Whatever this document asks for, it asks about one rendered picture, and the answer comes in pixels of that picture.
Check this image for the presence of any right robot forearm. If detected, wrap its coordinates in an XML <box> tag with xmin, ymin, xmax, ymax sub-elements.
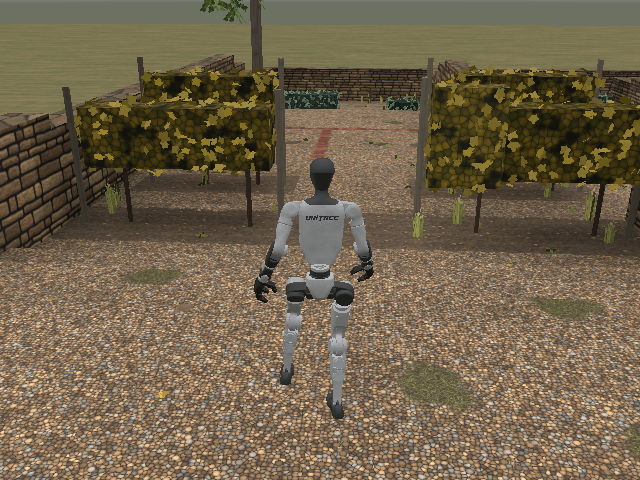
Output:
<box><xmin>358</xmin><ymin>239</ymin><xmax>373</xmax><ymax>270</ymax></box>

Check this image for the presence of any robot left hand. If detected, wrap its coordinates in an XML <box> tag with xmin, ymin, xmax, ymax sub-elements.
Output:
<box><xmin>254</xmin><ymin>277</ymin><xmax>277</xmax><ymax>303</ymax></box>

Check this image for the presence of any robot right hand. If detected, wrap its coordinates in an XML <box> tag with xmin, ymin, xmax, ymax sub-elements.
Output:
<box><xmin>350</xmin><ymin>265</ymin><xmax>374</xmax><ymax>282</ymax></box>

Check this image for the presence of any robot left upper arm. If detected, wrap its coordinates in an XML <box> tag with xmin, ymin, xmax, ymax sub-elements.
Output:
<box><xmin>272</xmin><ymin>201</ymin><xmax>301</xmax><ymax>257</ymax></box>

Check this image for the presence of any left robot forearm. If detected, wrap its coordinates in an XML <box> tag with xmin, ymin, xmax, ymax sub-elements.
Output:
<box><xmin>258</xmin><ymin>241</ymin><xmax>281</xmax><ymax>283</ymax></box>

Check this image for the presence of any left robot foot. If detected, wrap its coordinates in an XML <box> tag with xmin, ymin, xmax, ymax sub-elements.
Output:
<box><xmin>280</xmin><ymin>363</ymin><xmax>294</xmax><ymax>385</ymax></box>

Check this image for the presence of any robot right upper arm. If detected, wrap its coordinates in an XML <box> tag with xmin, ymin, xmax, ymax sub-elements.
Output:
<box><xmin>342</xmin><ymin>201</ymin><xmax>369</xmax><ymax>255</ymax></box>

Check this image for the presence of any robot torso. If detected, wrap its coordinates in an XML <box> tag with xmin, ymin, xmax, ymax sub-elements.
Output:
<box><xmin>298</xmin><ymin>196</ymin><xmax>345</xmax><ymax>300</ymax></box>

